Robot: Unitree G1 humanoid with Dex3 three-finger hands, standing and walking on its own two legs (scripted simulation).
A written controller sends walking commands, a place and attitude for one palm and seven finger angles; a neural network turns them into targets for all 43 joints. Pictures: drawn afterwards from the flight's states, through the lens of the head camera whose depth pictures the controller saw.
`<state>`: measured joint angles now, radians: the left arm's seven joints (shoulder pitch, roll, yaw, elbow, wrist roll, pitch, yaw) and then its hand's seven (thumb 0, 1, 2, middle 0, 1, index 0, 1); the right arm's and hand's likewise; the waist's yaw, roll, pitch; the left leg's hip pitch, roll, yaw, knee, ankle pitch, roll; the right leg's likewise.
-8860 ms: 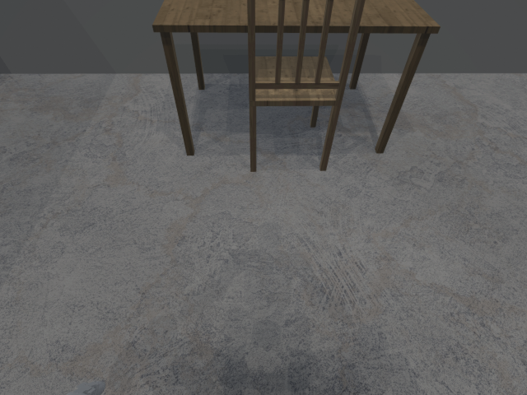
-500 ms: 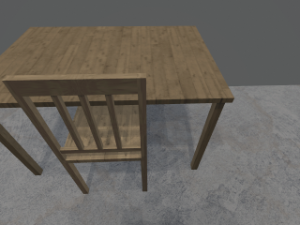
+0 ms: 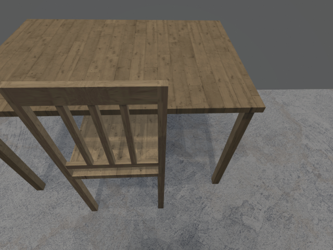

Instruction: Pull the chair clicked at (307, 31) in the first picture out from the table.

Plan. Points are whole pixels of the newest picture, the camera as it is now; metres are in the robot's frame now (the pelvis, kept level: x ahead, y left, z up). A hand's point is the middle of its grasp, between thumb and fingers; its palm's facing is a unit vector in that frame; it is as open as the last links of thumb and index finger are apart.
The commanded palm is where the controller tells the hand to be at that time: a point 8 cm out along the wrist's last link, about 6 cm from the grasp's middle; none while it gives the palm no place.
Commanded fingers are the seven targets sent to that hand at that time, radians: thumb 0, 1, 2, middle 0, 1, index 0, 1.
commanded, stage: look again from close up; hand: left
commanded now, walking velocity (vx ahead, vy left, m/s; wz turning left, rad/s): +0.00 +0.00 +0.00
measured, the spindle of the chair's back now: (104, 137) +0.46 +0.25 -0.08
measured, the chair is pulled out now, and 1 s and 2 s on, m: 0.00 0.00 0.00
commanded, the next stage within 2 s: raise the hand toward the chair's back in 0.38 s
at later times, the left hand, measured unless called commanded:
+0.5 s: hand out of the picture -0.01 +0.16 -0.18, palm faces +0.02 -0.99 -0.16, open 7.4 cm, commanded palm +0.10 +0.21 -0.07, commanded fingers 0.00 0.85 0.88 -0.20 -0.29 -0.20 -0.29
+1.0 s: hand out of the picture +0.13 +0.16 -0.08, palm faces +0.21 -0.98 -0.05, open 10.1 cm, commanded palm +0.13 +0.21 -0.06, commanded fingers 0.00 0.27 0.63 -0.14 -0.20 -0.14 -0.20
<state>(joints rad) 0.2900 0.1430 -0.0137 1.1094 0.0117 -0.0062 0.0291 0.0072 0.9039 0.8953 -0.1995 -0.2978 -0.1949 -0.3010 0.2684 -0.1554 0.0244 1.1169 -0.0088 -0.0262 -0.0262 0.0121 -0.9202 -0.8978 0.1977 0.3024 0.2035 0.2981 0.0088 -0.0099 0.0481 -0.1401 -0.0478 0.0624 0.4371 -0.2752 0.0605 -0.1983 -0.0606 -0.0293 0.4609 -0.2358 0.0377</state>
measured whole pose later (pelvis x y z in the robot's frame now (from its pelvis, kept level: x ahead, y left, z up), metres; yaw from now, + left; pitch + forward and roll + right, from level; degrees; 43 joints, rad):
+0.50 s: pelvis +0.01 +0.00 +0.00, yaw +0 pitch -1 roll +0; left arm 0.30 0.13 -0.01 1.12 0.01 -0.02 0.04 0.01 0.90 0.90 -0.20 -0.30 -0.20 -0.30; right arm 0.29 -0.13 0.02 1.14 0.00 -0.02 -0.03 0.01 -0.92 -0.90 0.20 0.30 0.20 0.30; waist 0.01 -0.01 0.04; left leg -0.13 -0.04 0.06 0.43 -0.28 0.05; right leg -0.19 -0.05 -0.03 0.45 -0.24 0.03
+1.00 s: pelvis -0.04 -0.06 -0.11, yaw +2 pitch +15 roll -1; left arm 0.50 0.18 0.16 0.05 -0.23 -0.49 -0.18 0.02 0.49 0.72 -0.16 -0.23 -0.16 -0.24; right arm 0.12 -0.25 -0.05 0.45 0.01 -0.22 -0.02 0.01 -0.91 -0.90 0.20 0.30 0.20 0.30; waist 0.05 -0.03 -0.15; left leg -0.94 0.03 -0.03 1.25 -0.57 -0.02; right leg -0.96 -0.02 -0.12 1.22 -0.53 -0.06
